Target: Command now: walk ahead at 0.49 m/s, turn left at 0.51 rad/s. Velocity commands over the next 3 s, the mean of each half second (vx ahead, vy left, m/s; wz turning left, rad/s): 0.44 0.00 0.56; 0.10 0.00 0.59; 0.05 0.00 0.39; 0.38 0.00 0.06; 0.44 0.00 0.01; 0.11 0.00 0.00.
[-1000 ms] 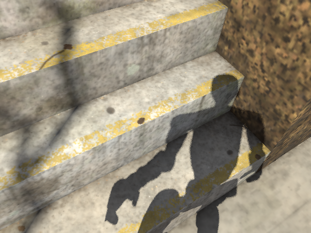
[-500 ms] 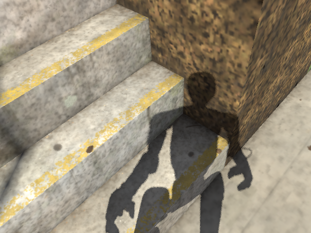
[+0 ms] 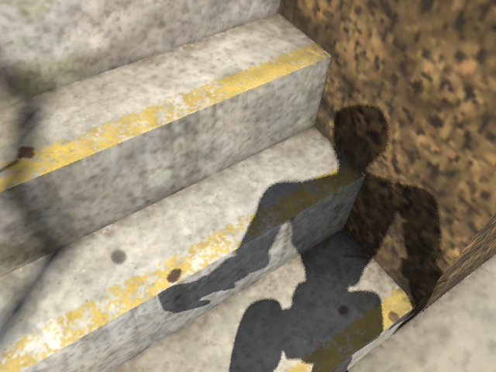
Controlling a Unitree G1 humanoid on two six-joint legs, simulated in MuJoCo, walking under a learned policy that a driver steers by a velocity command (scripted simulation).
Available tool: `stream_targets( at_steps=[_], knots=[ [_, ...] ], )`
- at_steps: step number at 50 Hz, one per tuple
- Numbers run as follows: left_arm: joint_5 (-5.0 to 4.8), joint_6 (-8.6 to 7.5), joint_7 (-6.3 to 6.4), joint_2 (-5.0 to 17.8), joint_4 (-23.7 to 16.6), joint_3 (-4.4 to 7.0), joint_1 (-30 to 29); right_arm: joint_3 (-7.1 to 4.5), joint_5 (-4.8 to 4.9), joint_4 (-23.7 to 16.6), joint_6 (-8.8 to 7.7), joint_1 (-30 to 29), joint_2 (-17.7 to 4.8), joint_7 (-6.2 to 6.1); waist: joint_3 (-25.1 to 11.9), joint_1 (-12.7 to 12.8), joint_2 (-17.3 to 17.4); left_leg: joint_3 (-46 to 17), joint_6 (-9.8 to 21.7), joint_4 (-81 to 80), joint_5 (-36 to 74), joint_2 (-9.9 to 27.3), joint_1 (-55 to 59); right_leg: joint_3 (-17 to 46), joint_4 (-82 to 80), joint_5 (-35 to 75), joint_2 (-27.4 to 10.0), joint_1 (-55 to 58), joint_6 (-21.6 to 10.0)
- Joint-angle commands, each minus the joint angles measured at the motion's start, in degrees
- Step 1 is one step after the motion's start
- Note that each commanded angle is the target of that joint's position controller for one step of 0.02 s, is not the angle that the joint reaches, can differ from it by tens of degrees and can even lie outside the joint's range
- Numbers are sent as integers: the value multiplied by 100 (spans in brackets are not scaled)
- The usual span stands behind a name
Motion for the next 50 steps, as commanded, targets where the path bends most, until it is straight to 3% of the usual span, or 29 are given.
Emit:
stream_targets(
  at_steps=[1, 4, 6, 7, 8, 9, 10, 11, 13, 15, 19, 21, 24, 26, 28, 29, 30, 31, 32, 33, 34, 35, 36, 37, 38, 41, 45, 47, 50],
  knots=[
    [-139, 72, 170, 124, -439, -29, -205, -203, -82, -435, -31, -81, -815, -63, -713, 36, 1269, -784, 250, 212, 4428, 1130, -120, -607, -677, -36, 456, 892, -25],
    [-99, -13, 299, 314, -406, 14, 463, -224, -107, -660, 30, -367, -819, -181, -1024, 389, 1161, -1143, 214, 909, 5068, 1129, -79, -362, -1373, 244, 426, 1607, -240],
    [-16, -152, 409, 471, -201, 127, 1686, -187, 72, -930, -22, -1007, -702, -85, -1357, 1160, 557, -901, 125, 2678, 4325, 636, -864, -255, -2529, 1014, 49, 3239, -412],
    [172, -188, 447, 901, -187, 225, 1949, -26, 168, -1084, -104, -1029, -74, -105, -1317, 1115, -641, -136, -53, 4479, 259, -40, -2378, 1374, -3078, 1519, -1452, 4035, -620],
    [315, -85, 384, 1404, -233, 382, 1547, 39, 122, -1171, -9, -27, 138, -239, -1513, 257, -1255, 355, -181, 6530, -2018, -223, -3284, 2845, -2978, 2263, -2646, 3895, -1398],
    [237, 7, 337, 1105, -392, 422, 1102, -4, -112, -1034, 125, 103, -227, -309, -1623, 166, -570, 405, -163, 7979, -1882, 215, -3706, 3228, -3325, -495, -2755, 3387, -2050],
    [77, -11, 285, 563, -419, 306, 764, -9, -303, -1200, 205, -552, -285, -321, -906, 185, -13, 404, -187, 8779, -1563, 420, -4158, 2610, -3719, -2414, -2279, 2633, -1926],
    [6, -79, 282, 321, -326, 235, 563, 6, -319, -1460, 245, -998, -213, -293, -370, 73, -138, 380, -206, 9303, -1470, 515, -4561, 1898, -3805, -2424, -1912, 2042, -1639],
    [106, -212, 318, 112, 136, 176, 1259, 120, -241, -1893, 315, -1504, 73, -188, -130, 190, -39, 172, -138, 10240, -1198, 523, -5234, 947, -3537, -1382, -1576, 1859, -1391],
    [83, -254, 305, 212, 478, 236, 1755, 245, -138, -2149, 270, -1717, 412, -170, -272, 198, 231, -4, -34, 10513, -1046, 485, -5856, 624, -3443, -1366, -1594, 2172, -1218],
    [65, -328, 214, 384, 776, 309, 2150, 324, -135, -2720, 406, -2673, 629, -384, -176, 341, -179, -10, -8, 12201, -1764, 523, -7509, 544, -3872, -1556, -2046, 2977, -1277],
    [1, -439, 169, 392, 813, 291, 2030, 315, -184, -2975, 516, -3020, 549, -441, 48, 253, 18, 235, -142, 11722, -1843, 637, -7406, 26, -4033, -768, -1924, 2689, -1154],
    [-39, -322, 269, 434, 861, 290, 1926, 372, -183, -3381, 653, -3243, 620, -301, 12, 93, -128, 713, -297, 9974, -1569, 952, -6621, -662, -4171, 283, -1408, 2339, -1070],
    [-51, -210, 456, 762, 682, 390, 1810, 478, -214, -3748, 711, -3451, 891, -223, -446, -22, -602, 435, -154, 8926, -2080, 1246, -6264, -686, -4184, 1683, -1513, 3168, -1088],
    [-129, 47, 449, 1092, 257, 518, 1570, 554, 55, -3495, 759, -3002, 865, -197, -1103, 96, -643, 1253, -35, 5935, -2861, 941, -3668, -1414, -4450, 3194, -1343, 2928, -1245],
    [-164, 124, 442, 1395, 185, 589, 1580, 426, 91, -2864, 819, -2124, 736, -230, -1592, 17, -731, 2006, -42, 6146, -3189, 384, -2858, -1785, -3597, 6474, -1402, 3371, -1287],
    [-249, 170, 322, 1583, 70, 624, 1520, 337, 142, -2649, 776, -1474, 503, -229, -2107, -149, -955, 1992, 60, 5700, -2831, 27, -2102, -1747, -2379, 9188, -1552, 3710, -1313],
    [-299, 132, 119, 1789, -85, 694, 1339, 221, 97, -2520, 695, -684, 91, -204, -2660, -647, -1085, 918, 331, 4712, -2025, -129, -1189, -1701, -703, 9456, -1380, 3320, -1016],
    [-310, 58, -91, 1661, -784, 717, 580, -66, -30, -2508, 708, -325, -735, -338, -2688, -1099, 685, -2278, 806, 2546, -2526, 984, -109, -1343, 1550, 5546, -598, 836, -492],
    [0, 103, -285, 855, -1162, 603, 254, -409, -61, -2662, 831, -930, -1466, -446, -2881, -738, 1926, -5184, 878, 186, -2923, 1635, -460, -111, 3967, -161, 327, -392, -320],
    [223, 219, -254, -99, -1288, 408, 482, -370, -189, -2762, 853, -1543, -1280, -531, -2409, -170, 1650, -4969, 651, -182, -2602, 2007, -1177, 803, 5705, -48, 288, -974, -253],
    [190, 356, -96, -495, -1383, 274, 523, -198, -229, -2616, 844, -1906, -806, -522, -1704, 182, 1308, -4087, 593, 265, -2924, 1823, -2085, 678, 6077, 205, 170, -1143, -208],
    [255, 450, 94, -606, -1438, 230, 545, -56, -201, -2379, 806, -2224, -353, -465, -650, 544, 1009, -2925, 411, 982, -2604, 1504, -2922, 384, 6054, 625, 118, -1473, -124],
    [314, 507, 253, -598, -1351, 192, 843, 50, -110, -2124, 718, -2320, -58, -410, -106, 836, 993, -1908, 263, 1482, -1794, 1074, -3392, 296, 5911, 841, 52, -1558, -101],
    [317, 516, 327, -475, -1198, 222, 1128, 89, -93, -2013, 643, -2344, 85, -313, -164, 907, 1076, -1392, 268, 1729, -1152, 920, -3389, 190, 6392, 846, 167, -1568, -146],
    [171, 461, 347, -356, -1245, 191, 900, 65, -77, -1515, 456, -1578, -70, -223, -378, 759, 798, -900, 385, 1855, 382, 784, -2517, 101, 6211, 700, 175, -1945, -150],
    [73, 548, 312, -457, -1667, 77, -181, 30, 5, -1621, 502, -1048, -233, -516, -525, 183, 640, -1646, 669, 1357, 1642, 1084, -1250, -50, 5302, 439, 200, -2622, 27],
    [23, 625, 287, -598, -1679, 67, -215, 29, -110, -1761, 609, -1112, -285, -643, -844, 158, 759, -1903, 934, 1354, 1946, 1140, -1004, -95, 5723, 539, 355, -2520, 81],
    [125, 660, 350, -404, -1556, 174, -149, -9, -59, -1993, 418, -1311, -331, -617, -1191, 173, 637, -2029, 651, 1255, 2139, 1181, -747, -59, 5790, 902, 336, -2171, -52]
  ],
)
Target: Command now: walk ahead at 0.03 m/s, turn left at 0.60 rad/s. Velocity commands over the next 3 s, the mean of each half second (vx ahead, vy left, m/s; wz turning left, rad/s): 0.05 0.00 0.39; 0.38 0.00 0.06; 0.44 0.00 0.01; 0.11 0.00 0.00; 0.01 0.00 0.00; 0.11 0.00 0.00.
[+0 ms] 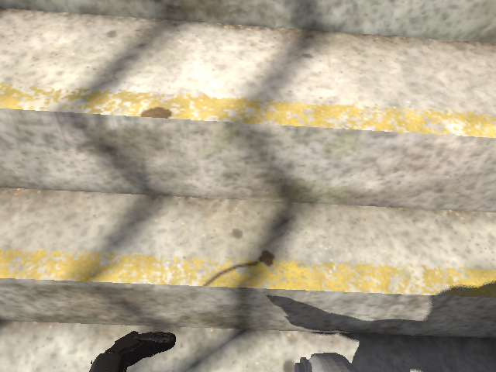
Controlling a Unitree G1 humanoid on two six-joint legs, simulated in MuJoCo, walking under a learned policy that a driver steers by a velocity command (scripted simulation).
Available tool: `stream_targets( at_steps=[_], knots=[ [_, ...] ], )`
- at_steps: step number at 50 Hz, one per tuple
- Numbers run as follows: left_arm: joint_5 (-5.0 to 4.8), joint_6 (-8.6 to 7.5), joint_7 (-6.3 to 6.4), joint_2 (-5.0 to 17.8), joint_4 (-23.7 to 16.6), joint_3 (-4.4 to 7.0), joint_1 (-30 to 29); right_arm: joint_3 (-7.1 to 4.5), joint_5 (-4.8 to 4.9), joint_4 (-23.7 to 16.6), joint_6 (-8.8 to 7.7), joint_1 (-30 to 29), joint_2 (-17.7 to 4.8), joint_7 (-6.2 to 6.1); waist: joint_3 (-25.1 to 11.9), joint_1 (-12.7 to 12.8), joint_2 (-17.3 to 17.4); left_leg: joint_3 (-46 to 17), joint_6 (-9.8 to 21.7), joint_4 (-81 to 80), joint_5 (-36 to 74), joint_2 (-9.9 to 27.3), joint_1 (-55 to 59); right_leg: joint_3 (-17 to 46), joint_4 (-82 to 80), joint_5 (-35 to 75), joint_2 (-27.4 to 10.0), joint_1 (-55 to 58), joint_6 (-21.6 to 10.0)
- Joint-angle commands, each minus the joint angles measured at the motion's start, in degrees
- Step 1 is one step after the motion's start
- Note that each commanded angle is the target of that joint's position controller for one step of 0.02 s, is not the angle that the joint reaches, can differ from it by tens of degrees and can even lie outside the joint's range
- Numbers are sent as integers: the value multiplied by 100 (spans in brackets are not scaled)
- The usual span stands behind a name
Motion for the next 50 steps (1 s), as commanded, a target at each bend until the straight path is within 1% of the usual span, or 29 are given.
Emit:
stream_targets(
  at_steps=[1, 7, 8, 10, 12, 13, 14, 15, 16, 17, 18, 19, 20, 21, 26, 27, 28, 31, 33, 35, 36, 37, 38, 39, 42, 47, 48, 49, 50],
  knots=[
    [58, -19, 21, 444, -312, 219, 10, -206, 12, -600, -199, -378, -688, -86, -1271, 148, 560, -2033, 658, -1349, 2533, 1257, 1239, 54, 157, 218, 23, 187, -80],
    [-42, -4, -102, 427, -424, 157, -198, -356, -63, -704, -65, -135, -813, -235, -1122, 110, 878, -2628, 955, -1757, 1946, 1321, 2121, 447, -2866, -1144, -48, 821, -48],
    [-142, 10, -84, 443, -274, 154, -119, -329, -51, -709, -31, -100, -692, -229, -1144, 48, 804, -2100, 758, -1867, 1747, 1174, 1939, 43, -3916, -1758, 40, 1411, -67],
    [-396, 33, 40, 466, -257, 184, -41, -350, -101, -623, 36, 168, -730, -187, -953, -90, 1399, -1943, 692, -2067, 2187, 1057, 1634, -210, -5695, -2764, 139, 2508, -141],
    [-422, -92, 208, 671, -22, 288, 632, -381, -80, -536, -54, 158, -732, -3, -1273, 64, 1531, -2134, 610, -1853, 3606, 1289, 1702, -149, -6832, -1753, 85, 3565, -277],
    [-366, -166, 204, 634, 115, 326, 938, -347, 15, -540, -117, -3, -609, 75, -1317, 267, 1280, -1975, 395, -1694, 3576, 1103, 1510, -109, -7704, -804, -76, 4245, -361],
    [-206, -249, 215, 759, 172, 370, 870, -317, 80, -475, -173, 101, -388, 192, -1327, 196, 245, -1468, 102, -851, 2229, 650, 910, 315, -8139, -288, -528, 4909, -449],
    [-193, -311, 165, 990, 10, 363, 548, -287, 113, -431, -235, 620, -157, 275, -1582, -106, -1196, -738, -212, 278, -832, 55, -269, 1384, -7704, 3125, -1763, 5826, -949],
    [-92, -348, 203, 984, -114, 448, 699, -417, 82, -502, -208, 380, -684, 290, -1847, 286, -1353, -137, -510, 1457, -1668, -86, -452, 2105, -7921, 3763, -2485, 5329, -1970],
    [-104, -385, 194, 754, -95, 419, 703, -458, -11, -375, -198, 163, -761, 298, -1748, 266, -650, -224, -682, 2305, -1362, 162, -323, 1944, -7990, 3054, -2317, 4889, -2108],
    [-118, -360, 198, 517, -14, 326, 514, -409, -84, -244, -157, 86, -547, 330, -1356, 146, -379, -258, -778, 2592, -955, 235, -414, 1448, -7956, 1958, -1721, 4624, -1891],
    [-89, -369, 207, 425, 12, 260, 496, -364, -103, -109, -104, 165, -417, 360, -1200, 104, -367, -273, -826, 2737, -665, 210, -391, 1164, -8089, 942, -1404, 4392, -1670],
    [-15, -331, 228, 621, 206, 321, 706, -344, -90, -254, -29, -4, -297, 349, -875, 143, -603, -161, -908, 2799, -382, 98, -747, 1036, -8072, -677, -1030, 4384, -1648],
    [-3, -360, 214, 583, 170, 275, 808, -281, -12, -325, -24, -213, -359, 407, -656, 232, -299, -206, -1005, 2107, -571, 154, -1112, 1200, -8449, -1838, -1044, 4633, -1542],
    [-79, -414, 279, 934, 580, 507, 1742, -93, 45, -283, -108, -668, -150, 428, -609, 625, -681, 777, -796, -835, -929, 586, -904, 1354, -8747, -1713, -1015, 5830, -1395],
    [-140, -355, 278, 953, 722, 567, 1805, -72, 40, -9, -114, -214, -37, 377, -757, 538, -932, 976, -603, -1097, -582, 531, -104, 1038, -8604, -1559, -841, 5355, -1421],
    [-150, -399, 191, 835, 676, 520, 1778, -73, 79, 192, -133, 130, -109, 361, -995, 539, -699, 1168, -421, -1236, -748, 303, 796, 1072, -8774, -1891, -1026, 4688, -1429],
    [-220, -422, 58, 869, 760, 575, 1435, -61, 31, 347, -259, 562, -57, 290, -575, 136, -557, 1185, 2, -1858, -70, 348, 1886, 1168, -8690, -3346, -990, 3277, -1389],
    [-343, -498, -8, 809, 507, 550, 722, -156, -64, 399, -371, 1103, -461, 223, -422, -281, 216, 237, 352, -1931, -711, 882, 2413, 851, -7831, -3204, -747, 1971, -1139],
    [-380, -620, -81, 639, 482, 480, 776, -323, -98, 435, -383, 1443, -828, 162, -512, -399, 1700, -2397, 1192, -3670, -2654, 2337, 2473, -300, -4948, -2256, -78, 1138, -831],
    [-243, -614, -119, 786, 758, 532, 1224, -253, -70, 469, -445, 1388, -601, 198, -552, -294, 1525, -2985, 1648, -4040, -2366, 2680, 2072, -147, -3313, -2214, -174, 1290, -678],
    [-103, -600, -138, 833, 867, 580, 1435, -285, -18, 511, -511, 1203, -681, 247, -495, -104, 1124, -2766, 1863, -3887, -1746, 2641, 1868, -105, -1742, -2294, -138, 1062, -545],
    [-20, -608, -153, 624, 748, 521, 1250, -287, -55, 504, -611, 988, -750, 250, -431, 62, 483, -2151, 1748, -3718, -1188, 2427, 1801, 153, -998, -2117, -262, 739, -485],
    [-19, -639, -190, 496, 706, 462, 1209, -279, -44, 618, -685, 882, -703, 245, -600, 179, 366, -1691, 1588, -3554, -612, 2187, 1907, 166, -394, -1907, -242, 547, -531],
    [33, -629, -111, 54, 148, 234, 192, -247, -97, 1250, -924, 1828, -498, 290, -548, -36, 549, -1251, 1388, -3070, 889, 2267, 2992, 491, 2318, -2297, -169, -1492, -801],
    [-74, -559, -18, -8, -670, 66, -1086, -214, -132, 1586, -1025, 2060, -502, 366, -184, -161, 570, -863, 1166, -3650, 1112, 2726, 3239, 435, 4174, -3302, -259, -3233, -927],
    [109, -557, 3, 14, -828, 9, -1676, -186, -104, 1784, -1019, 2756, -291, 297, -392, -690, 451, -1048, 1165, -3213, 1831, 2549, 4783, 431, 4249, -4017, -295, -4241, -967],
    [171, -566, -67, -38, -895, -42, -1888, -228, -117, 2006, -995, 3288, -370, 156, -838, -883, 495, -1080, 1107, -2778, 2560, 2570, 6009, 523, 3873, -4456, -394, -4843, -971],
    [87, -569, -143, -105, -1000, -79, -1960, -296, -162, 2006, -989, 3301, -598, 46, -1073, -838, 536, -1093, 1066, -2843, 2580, 2722, 6144, 583, 3683, -4609, -475, -4833, -955]
  ],
)
Over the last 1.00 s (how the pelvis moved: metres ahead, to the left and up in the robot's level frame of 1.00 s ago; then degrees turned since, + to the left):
0.19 0.12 0.17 36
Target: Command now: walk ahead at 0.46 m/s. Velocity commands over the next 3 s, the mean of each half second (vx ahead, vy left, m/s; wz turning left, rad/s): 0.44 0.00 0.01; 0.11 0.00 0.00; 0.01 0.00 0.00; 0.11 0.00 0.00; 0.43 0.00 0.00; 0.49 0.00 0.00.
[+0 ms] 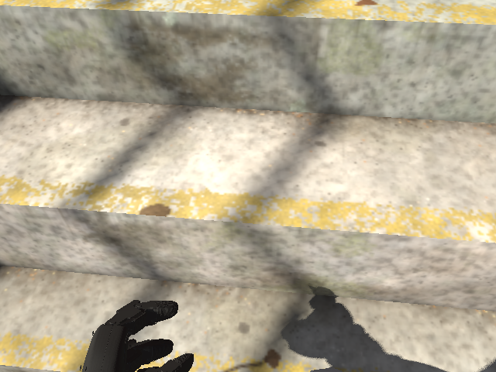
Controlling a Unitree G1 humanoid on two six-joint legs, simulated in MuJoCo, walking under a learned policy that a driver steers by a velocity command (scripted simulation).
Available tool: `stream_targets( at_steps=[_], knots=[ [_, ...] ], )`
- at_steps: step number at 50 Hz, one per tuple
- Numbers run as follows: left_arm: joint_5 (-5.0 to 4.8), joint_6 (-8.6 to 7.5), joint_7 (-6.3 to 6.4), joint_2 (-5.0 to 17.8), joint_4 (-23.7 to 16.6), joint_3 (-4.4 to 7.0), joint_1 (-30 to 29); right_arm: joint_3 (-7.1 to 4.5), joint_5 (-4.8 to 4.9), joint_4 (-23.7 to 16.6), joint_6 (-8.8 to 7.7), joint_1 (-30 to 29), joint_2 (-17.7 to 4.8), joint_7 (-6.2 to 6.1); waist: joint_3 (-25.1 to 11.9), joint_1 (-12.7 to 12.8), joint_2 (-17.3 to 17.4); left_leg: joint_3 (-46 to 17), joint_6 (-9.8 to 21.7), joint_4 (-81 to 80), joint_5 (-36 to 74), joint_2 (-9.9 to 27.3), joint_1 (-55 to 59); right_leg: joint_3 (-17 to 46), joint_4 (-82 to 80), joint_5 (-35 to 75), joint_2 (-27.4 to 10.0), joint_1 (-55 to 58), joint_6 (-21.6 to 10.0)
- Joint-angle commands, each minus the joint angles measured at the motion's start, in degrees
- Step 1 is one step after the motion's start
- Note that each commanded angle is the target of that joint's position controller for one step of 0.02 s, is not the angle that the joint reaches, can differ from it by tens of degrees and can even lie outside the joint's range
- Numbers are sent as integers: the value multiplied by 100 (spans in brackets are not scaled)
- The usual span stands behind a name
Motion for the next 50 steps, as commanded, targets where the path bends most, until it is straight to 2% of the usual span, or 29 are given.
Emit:
stream_targets(
  at_steps=[1, 4, 5, 6, 7, 8, 9, 10, 11, 12, 14, 17, 21, 26, 32, 33, 35, 36, 38, 39, 40, 41, 42, 43, 44, 45, 47, 49, 50],
  knots=[
    [-22, -140, -147, -214, -1269, -274, -2020, -204, 1, 194, -20, 1407, -657, -269, -134, -542, 262, -1947, 1333, -251, 1796, 2119, 3911, 428, -482, -818, -663, -3740, -6],
    [-18, 25, -209, -489, -1752, -485, -2230, -132, 165, -96, 0, 209, -523, -219, 207, 66, 225, -1125, 1049, -1693, 1435, 1692, 1063, -59, -2755, 432, -1035, -1064, 40],
    [-125, 51, -174, -732, -1657, -629, -1437, -83, 366, -306, 12, -787, -432, -186, 246, 600, 403, -355, 956, -2143, 2738, 1492, -873, 122, -4325, 593, -959, 1705, -256],
    [-385, 152, -59, -182, -1233, -432, -832, -162, 533, -577, -7, -830, -1015, -17, -474, 625, 218, -125, 1204, -1703, 5759, 1248, -1098, -744, -5671, 202, -270, 3552, -134],
    [-495, -29, 31, -142, -1156, -341, -844, -41, 528, -418, -86, -94, -801, 174, -1794, 304, 59, -592, 1006, -91, 8220, 1061, -1658, -332, -5982, 1103, -280, 6229, -222],
    [-557, -28, 178, 210, -1209, -117, 461, -225, 542, -671, -209, -676, -1608, 245, -3261, 1244, 509, -911, 585, 1612, 8458, 1035, -2029, 1091, -7170, 1716, -544, 7855, -154],
    [-443, 144, 255, 605, -475, 103, 1593, -358, 516, -694, -264, -628, -2073, 454, -4356, 1414, -495, -890, 496, 2752, 6849, 845, -1232, 801, -7764, 533, -120, 7619, 109],
    [-447, 83, 132, 814, 24, 241, 1155, -278, 344, -689, -209, -306, -1273, 534, -4280, 790, -1832, -1345, 412, 4957, 1758, 92, -2564, 1635, -8192, 766, -800, 7999, -18],
    [-290, 232, 16, 1216, 316, 479, 1746, -102, 249, -804, -227, -850, -494, 491, -4093, 1360, -2016, -2160, 106, 7698, 723, -603, -2986, 2656, -9251, 477, -1381, 7354, 116],
    [-197, 351, 98, 1408, 391, 510, 1038, -142, 170, -1190, -34, -1145, -245, 402, -3279, 990, -1734, -2068, -12, 9190, 884, -872, -3784, 3253, -10312, -1088, -1702, 6146, 90],
    [-80, 381, 69, 838, 886, 347, -312, 17, -214, -1551, 347, -1278, 108, 290, -294, -21, -1008, -1239, 71, 9237, 938, -497, -4799, 2776, -10355, -2233, -1597, 3481, 236],
    [-122, -25, -22, 280, 1643, 210, -324, 134, -115, -1144, 604, -756, 154, 368, 683, -585, -462, -827, 88, 9434, 1526, -665, -4150, 1159, -9882, -1278, -1271, 1536, -9],
    [-142, -301, -49, 539, 2081, 298, 73, 125, 124, -1090, 684, -893, 103, 223, 772, -582, -547, -833, -53, 9750, 1716, -667, -4391, 1209, -10535, -824, -1582, 1420, -285],
    [-76, -319, 169, 1269, 2005, 531, 324, -2, 61, -1017, 939, -774, -127, 174, 336, -455, -486, -773, -198, 8713, 1318, -179, -4124, 1413, -10860, -1351, -2156, 2524, -302],
    [74, -296, 96, 1444, 1875, 584, -436, -98, -33, -783, 1068, 158, -81, 267, 114, -712, -614, -33, 386, 7066, 1090, 399, -2082, 676, -9486, -996, -2273, 2413, 29],
    [92, -276, 63, 1282, 1797, 499, -852, -8, -67, -666, 1062, 577, 118, 284, 266, -980, -394, 45, 600, 5479, 1320, 642, -1744, 233, -8845, -802, -2012, 2281, 374],
    [-171, -73, 126, 693, 1798, 343, -648, 180, -100, -217, 1016, 1076, 461, 287, 583, -849, 495, 1015, 621, 1979, 3195, 602, -789, -668, -7155, 167, -1417, 2399, 700],
    [-294, 86, 200, 337, 1799, 272, -125, 251, 24, -108, 941, 717, 499, 297, 608, -361, 572, 983, 559, 873, 3730, 674, -574, -1047, -6181, 1169, -1013, 2642, 586],
    [-231, 455, 435, -123, 1650, 236, 551, 455, 315, -304, 636, -122, 378, 286, 446, 50, 1091, 283, 490, -949, 4735, 858, -788, -770, -2050, 72, 42, 2635, 375],
    [-308, 582, 366, -711, 1582, 160, 823, 659, 111, -408, 471, -573, 71, 317, 320, 686, 988, -39, -192, 319, 5228, 800, -494, 204, 119, -9, 289, 1655, 473],
    [-627, 457, 325, -1217, 880, 29, 1055, 610, -66, -351, 271, -156, -535, 343, 573, 1115, 2261, -981, -562, 1144, 9710, 1176, -988, 150, 1282, 427, 402, 1222, 827],
    [-364, 328, 269, -897, 595, -38, 769, 499, 153, -127, 257, 349, -564, 231, 740, 1032, 1682, -1660, 31, 1118, 9421, 1619, 181, -111, 1003, 841, 150, -263, 840],
    [100, 198, 227, -357, 383, -77, -141, 456, 303, -41, 310, 326, -372, 195, 1271, 674, 202, -1704, 289, 1233, 6941, 1430, 506, -57, 396, 1679, 14, -1337, 804],
    [146, 106, 102, -325, 178, -120, -1182, 427, 329, 48, 439, 803, -103, 7, 1260, -126, 816, -2475, 323, 695, 5870, 1225, -224, -645, 405, 1837, -491, -1212, 786],
    [-13, 160, -123, -144, -402, -99, -1632, 294, 197, -230, 413, 141, -521, -292, 1358, 144, 1338, -4149, 896, -396, 4313, 2181, -500, -451, -78, 2418, -1039, -1534, 839],
    [-143, 279, -154, 532, -101, 109, -1334, 418, 26, -411, 324, -526, -182, -252, 1108, 387, -534, -3324, 730, -56, 3362, 2144, -756, 209, -1145, 3629, -1197, -459, 873],
    [-395, 615, -58, 332, 421, 123, -133, 387, 100, -497, 217, -735, -280, -205, 719, 507, 69, -1996, 804, 301, 3869, 1667, -757, -104, -2035, 3778, -822, 874, 875],
    [-252, 699, 82, 275, 761, 228, 493, 355, 283, -375, 194, -862, -101, -171, 551, 478, 391, -995, 947, 660, 3340, 1140, -765, -450, -2790, 4085, -516, 1395, 822],
    [-224, 662, 99, 243, 836, 249, 477, 312, 223, -317, 208, -894, -2, -120, 359, 379, 641, -872, 1111, 696, 3397, 1121, -481, -549, -2654, 4091, -390, 1370, 758]
  ],
)
Over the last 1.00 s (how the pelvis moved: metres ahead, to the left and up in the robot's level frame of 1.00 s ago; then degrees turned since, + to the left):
0.14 -0.07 0.04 9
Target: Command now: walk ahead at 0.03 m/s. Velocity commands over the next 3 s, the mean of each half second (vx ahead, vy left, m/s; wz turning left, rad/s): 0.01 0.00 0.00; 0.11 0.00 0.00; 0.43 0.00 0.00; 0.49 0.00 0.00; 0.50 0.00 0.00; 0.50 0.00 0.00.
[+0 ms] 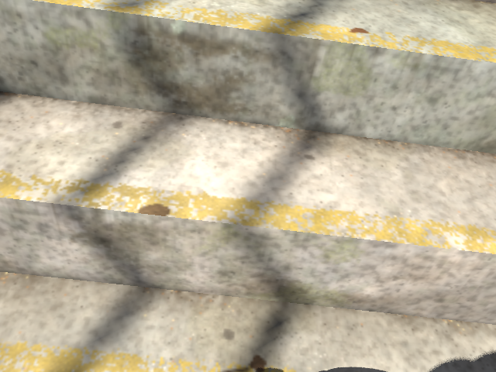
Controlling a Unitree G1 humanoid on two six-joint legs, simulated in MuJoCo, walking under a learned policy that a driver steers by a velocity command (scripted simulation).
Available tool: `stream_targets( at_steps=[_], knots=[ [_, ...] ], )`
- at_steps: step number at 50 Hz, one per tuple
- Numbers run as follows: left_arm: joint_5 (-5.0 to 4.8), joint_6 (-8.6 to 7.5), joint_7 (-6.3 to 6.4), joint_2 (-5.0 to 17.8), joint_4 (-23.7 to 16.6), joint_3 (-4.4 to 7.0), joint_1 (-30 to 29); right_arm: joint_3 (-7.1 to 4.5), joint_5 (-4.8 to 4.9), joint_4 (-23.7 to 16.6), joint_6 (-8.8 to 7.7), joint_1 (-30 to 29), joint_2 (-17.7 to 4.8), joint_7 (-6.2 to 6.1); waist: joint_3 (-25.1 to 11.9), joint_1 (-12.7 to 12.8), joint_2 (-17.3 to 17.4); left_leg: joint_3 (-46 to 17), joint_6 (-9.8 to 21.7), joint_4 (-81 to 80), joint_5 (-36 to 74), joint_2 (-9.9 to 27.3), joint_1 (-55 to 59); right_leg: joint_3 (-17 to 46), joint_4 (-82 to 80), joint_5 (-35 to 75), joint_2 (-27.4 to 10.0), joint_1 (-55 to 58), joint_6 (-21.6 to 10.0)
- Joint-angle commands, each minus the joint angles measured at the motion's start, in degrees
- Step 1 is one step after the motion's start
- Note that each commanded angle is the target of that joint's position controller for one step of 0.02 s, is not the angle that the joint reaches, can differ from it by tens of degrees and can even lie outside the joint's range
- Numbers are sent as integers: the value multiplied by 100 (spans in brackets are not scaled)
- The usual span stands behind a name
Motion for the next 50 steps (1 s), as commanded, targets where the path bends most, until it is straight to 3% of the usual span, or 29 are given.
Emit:
stream_targets(
  at_steps=[1, 3, 5, 6, 7, 8, 9, 10, 11, 12, 13, 14, 15, 16, 17, 19, 20, 22, 25, 31, 37, 41, 42, 46, 48, 49, 50],
  knots=[
    [94, -11, 117, 523, -143, 309, 114, -180, -41, -584, -341, -320, -859, 97, -218, 361, 1281, -1148, 1003, -1055, 4020, 1201, -32, -95, -150, 422, 296, 506, -115],
    [182, -13, 146, 336, -81, 305, 320, -291, -33, -614, -350, -395, -984, 84, -302, 470, 1269, -1287, 1171, -1118, 3348, 1312, 347, 232, -391, 58, 248, 492, -141],
    [205, 5, 139, 369, 31, 324, 489, -313, -7, -706, -367, -433, -990, 18, -366, 505, 1182, -1503, 1293, -1224, 3089, 1424, 475, 355, -741, -191, 254, 786, -136],
    [175, 4, 88, 380, 62, 295, 530, -307, 10, -754, -363, -576, -1008, -13, -350, 596, 1019, -1500, 1220, -1272, 2710, 1412, 417, 424, -1449, -150, 183, 1090, -147],
    [153, -1, 28, 388, 52, 241, 590, -309, 57, -898, -337, -869, -1090, -72, -230, 747, 946, -1304, 905, -1343, 2174, 1177, 200, 402, -3484, -255, 10, 1696, -137],
    [68, -7, 8, 316, 85, 160, 489, -298, 57, -973, -261, -1041, -1080, -99, -209, 706, 1145, -1047, 659, -1555, 1919, 982, -22, 25, -5225, -698, 182, 2482, -175],
    [-87, 2, 52, 277, 58, 113, 298, -313, -54, -977, -135, -819, -1185, -111, -170, 496, 1685, -1226, 682, -1910, 1858, 1077, 230, -319, -6543, -1928, 488, 2817, -176],
    [-175, 7, 142, 440, 100, 144, 329, -366, -171, -946, -3, -458, -1299, -130, -74, 288, 2118, -1576, 809, -1972, 2051, 1299, 636, -328, -7531, -2726, 606, 2987, -191],
    [-179, -39, 244, 569, 340, 173, 884, -404, -179, -846, 62, -326, -1334, -90, -194, 304, 2195, -1767, 899, -1846, 2967, 1568, 685, -275, -8036, -2239, 562, 3574, -342],
    [-126, -145, 312, 460, 570, 140, 1476, -410, -59, -766, 102, -407, -1289, -24, -60, 483, 1964, -1519, 821, -1322, 3819, 1422, 794, -262, -9357, -1224, 424, 3891, -457],
    [-72, -303, 317, 478, 761, 100, 1530, -461, 37, -629, 143, 32, -1231, 52, -65, 182, 1317, -1214, 712, -696, 3628, 1098, 1033, 13, -10082, -780, 387, 3966, -424],
    [-56, -464, 272, 542, 783, 72, 1660, -502, 73, -536, 173, 399, -1248, 173, -375, 33, 739, -1294, 500, -417, 1816, 991, 358, 607, -9934, 211, -68, 4747, -399],
    [-91, -528, 230, 682, 714, 35, 1592, -481, 88, -491, 183, 689, -1125, 279, -541, -122, -167, -1108, 267, -289, -67, 709, -686, 1197, -9287, 2989, -784, 5468, -599],
    [-10, -553, 224, 540, 529, -63, 1213, -376, 197, -494, 201, 314, -936, 295, -314, 86, -642, -968, 98, -669, 136, 728, -680, 1442, -9470, 2102, -1046, 4716, -1060],
    [23, -593, 230, 476, 503, -105, 1060, -353, 184, -491, 193, -92, -1094, 279, -4, 112, -286, -965, 60, -959, 519, 719, -420, 1342, -9723, 883, -815, 4215, -961],
    [39, -612, 273, 764, 604, -43, 1505, -352, 113, -493, 185, -511, -1347, 260, 282, 357, 2, -903, 49, -1342, 791, 632, -322, 1097, -10025, -858, -416, 4050, -661],
    [5, -616, 302, 903, 640, -12, 1636, -354, 86, -454, 183, -531, -1396, 276, 408, 385, -26, -892, 36, -1422, 849, 647, -323, 1101, -10136, -1386, -364, 3995, -604],
    [-37, -631, 313, 927, 698, 65, 1828, -357, 37, -377, 180, -456, -1338, 257, 379, 411, 47, -798, 41, -1462, 776, 634, -425, 1082, -10271, -1892, -349, 4113, -579],
    [-35, -630, 306, 847, 733, 76, 1898, -309, 56, -231, 200, -330, -1182, 255, 386, 390, 169, -719, 70, -1403, 677, 648, -533, 1075, -10312, -2167, -360, 4098, -627],
    [-67, -554, 319, 944, 912, 108, 2143, -230, 58, -2, 276, 30, -1216, 199, 435, 384, 449, -563, 65, -1242, 384, 603, -564, 1025, -10373, -2689, -323, 3851, -692],
    [-76, -530, 284, 899, 1110, 75, 2237, -129, 38, 126, 271, 274, -1150, 167, 523, 366, 589, -568, 89, -1298, 355, 665, -658, 885, -10209, -2342, -231, 3863, -701],
    [-105, -533, 262, 1083, 1200, 121, 2245, -124, 85, 146, 268, 283, -1209, 158, 494, 383, 418, -333, 231, -924, -272, 413, -912, 1010, -10249, -3262, -196, 3797, -908],
    [-97, -540, 240, 1127, 1170, 146, 2157, -112, 59, 106, 237, 178, -1153, 169, 643, 410, 335, -262, 323, -635, -270, 358, -1212, 1115, -10163, -3284, -255, 3814, -1036],
    [-67, -551, 201, 1364, 1323, 300, 2296, -106, -41, -78, 142, -30, -1071, 259, 431, 533, -135, 54, 483, 1063, -11, 283, -1821, 2000, -10380, -4045, -976, 3693, -1612],
    [-53, -587, 182, 1398, 1409, 352, 2156, -113, -70, -159, 90, -43, -1025, 303, 405, 473, -81, 98, 468, 1911, 91, 400, -1897, 2207, -10431, -3899, -1209, 3411, -1884],
    [-5, -590, 195, 1397, 1356, 340, 1964, -109, -79, -96, 36, 247, -994, 313, 362, 359, 92, 138, 395, 1431, -88, 395, -1460, 1772, -10364, -3400, -994, 3226, -1800],
    [-17, -591, 197, 1342, 1336, 320, 1630, -89, -40, -3, -8, 555, -952, 307, 491, 67, 308, 263, 468, 398, -52, 274, -851, 1285, -9960, -2963, -636, 2911, -1670]
  ],
)
Over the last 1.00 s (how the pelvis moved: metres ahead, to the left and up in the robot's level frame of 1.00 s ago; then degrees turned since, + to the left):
-0.01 0.05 -0.01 -3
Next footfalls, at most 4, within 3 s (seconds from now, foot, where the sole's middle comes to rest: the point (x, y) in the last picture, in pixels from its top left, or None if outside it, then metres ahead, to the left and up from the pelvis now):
0.28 right None -0.02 -0.14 -0.77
1.90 right None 0.00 -0.14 -0.77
2.82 left None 0.24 0.07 -0.54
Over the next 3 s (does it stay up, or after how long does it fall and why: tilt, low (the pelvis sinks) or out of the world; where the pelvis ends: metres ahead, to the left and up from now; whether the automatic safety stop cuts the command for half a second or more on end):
stays up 0.11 -0.02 0.14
